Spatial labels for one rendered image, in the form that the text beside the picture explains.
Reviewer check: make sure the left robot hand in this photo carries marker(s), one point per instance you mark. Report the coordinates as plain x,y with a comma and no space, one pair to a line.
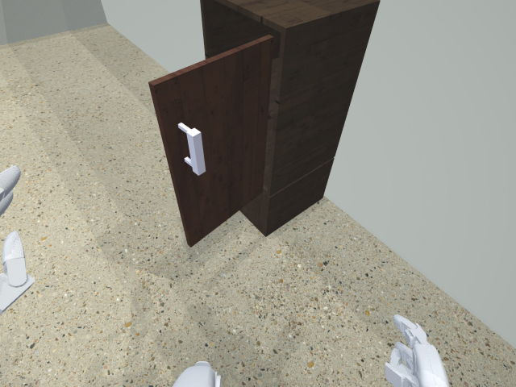
14,282

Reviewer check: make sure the robot left shin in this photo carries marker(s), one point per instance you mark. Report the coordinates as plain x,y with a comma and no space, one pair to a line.
202,363

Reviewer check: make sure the left robot thigh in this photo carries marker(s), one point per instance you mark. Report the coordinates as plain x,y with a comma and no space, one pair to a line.
198,376

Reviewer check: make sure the handle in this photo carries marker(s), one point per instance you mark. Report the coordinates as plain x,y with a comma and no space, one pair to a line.
196,160

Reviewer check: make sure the cupboard door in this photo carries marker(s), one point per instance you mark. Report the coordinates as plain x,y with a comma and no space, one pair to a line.
226,98

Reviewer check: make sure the right robot hand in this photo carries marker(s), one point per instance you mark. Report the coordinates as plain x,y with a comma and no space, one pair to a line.
424,367

